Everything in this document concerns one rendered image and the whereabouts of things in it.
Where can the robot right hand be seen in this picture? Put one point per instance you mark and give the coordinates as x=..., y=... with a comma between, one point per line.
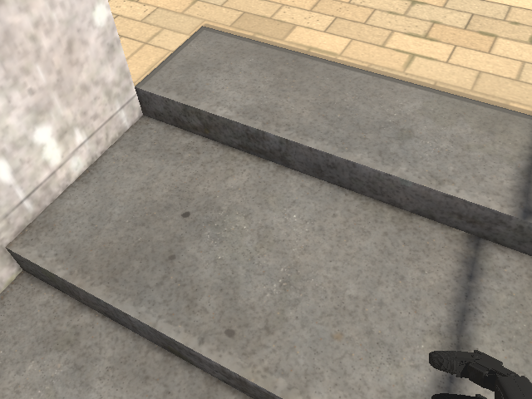
x=484, y=371

